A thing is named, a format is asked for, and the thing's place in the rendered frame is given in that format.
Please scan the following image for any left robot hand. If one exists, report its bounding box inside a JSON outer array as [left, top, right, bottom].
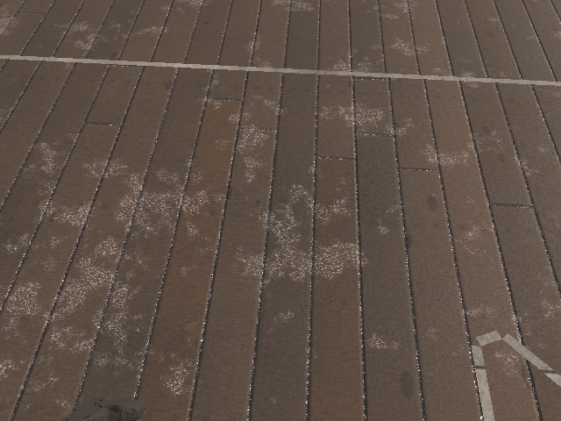
[[61, 397, 146, 421]]

